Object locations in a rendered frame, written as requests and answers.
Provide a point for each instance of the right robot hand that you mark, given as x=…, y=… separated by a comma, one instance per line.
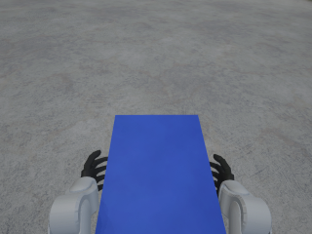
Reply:
x=224, y=172

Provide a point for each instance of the right robot forearm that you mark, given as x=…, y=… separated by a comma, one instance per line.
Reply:
x=246, y=214

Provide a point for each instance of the carton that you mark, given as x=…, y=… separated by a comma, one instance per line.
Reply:
x=158, y=178

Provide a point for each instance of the left robot hand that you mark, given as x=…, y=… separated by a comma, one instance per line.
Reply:
x=90, y=169

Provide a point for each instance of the left robot forearm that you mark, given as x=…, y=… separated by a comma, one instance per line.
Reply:
x=71, y=213

